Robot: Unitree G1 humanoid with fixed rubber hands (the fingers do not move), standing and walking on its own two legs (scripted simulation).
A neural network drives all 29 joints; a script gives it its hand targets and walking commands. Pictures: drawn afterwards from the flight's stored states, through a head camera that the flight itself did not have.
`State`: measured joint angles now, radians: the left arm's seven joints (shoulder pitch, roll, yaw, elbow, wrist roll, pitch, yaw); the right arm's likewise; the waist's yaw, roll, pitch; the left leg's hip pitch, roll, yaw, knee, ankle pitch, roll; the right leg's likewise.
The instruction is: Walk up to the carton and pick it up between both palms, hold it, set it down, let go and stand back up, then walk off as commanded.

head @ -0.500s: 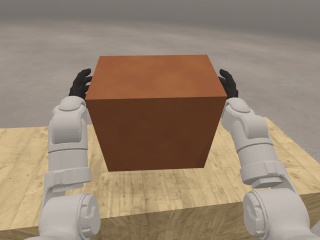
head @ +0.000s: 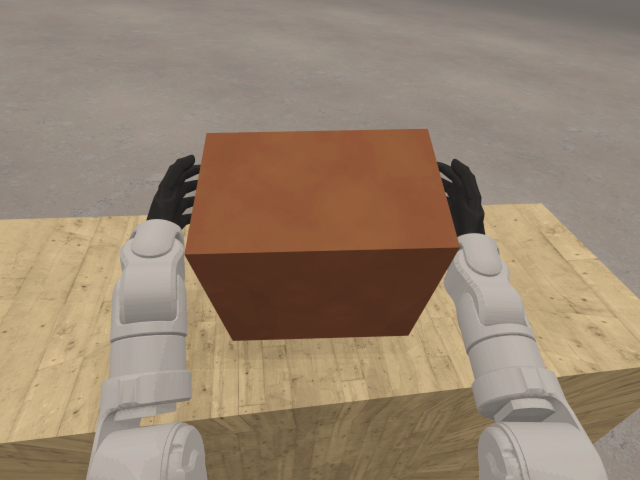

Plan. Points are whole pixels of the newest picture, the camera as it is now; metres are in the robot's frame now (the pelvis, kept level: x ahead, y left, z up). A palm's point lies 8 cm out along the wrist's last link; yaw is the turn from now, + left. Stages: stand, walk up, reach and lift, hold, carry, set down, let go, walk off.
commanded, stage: set down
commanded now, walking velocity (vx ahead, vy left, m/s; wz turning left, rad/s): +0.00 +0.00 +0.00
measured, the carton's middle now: (319, 246) +0.39 +0.00 +0.14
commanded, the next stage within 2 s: none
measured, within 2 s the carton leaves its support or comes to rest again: neither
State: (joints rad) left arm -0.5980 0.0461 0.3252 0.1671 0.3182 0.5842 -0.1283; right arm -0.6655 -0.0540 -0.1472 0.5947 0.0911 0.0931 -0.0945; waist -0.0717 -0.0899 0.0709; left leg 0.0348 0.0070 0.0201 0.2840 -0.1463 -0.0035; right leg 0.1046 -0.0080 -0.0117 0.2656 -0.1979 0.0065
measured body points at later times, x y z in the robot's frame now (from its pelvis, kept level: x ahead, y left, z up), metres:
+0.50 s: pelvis +0.00 +0.00 +0.00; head -0.03 +0.03 +0.45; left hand +0.39 +0.18 +0.17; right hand +0.39 -0.17 +0.18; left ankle +0.02 +0.12 -0.75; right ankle -0.02 -0.12 -0.75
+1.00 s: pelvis +0.00 +0.00 +0.00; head -0.01 +0.04 +0.45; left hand +0.42 +0.18 +0.14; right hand +0.40 -0.17 +0.15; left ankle +0.02 +0.12 -0.75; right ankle -0.02 -0.12 -0.75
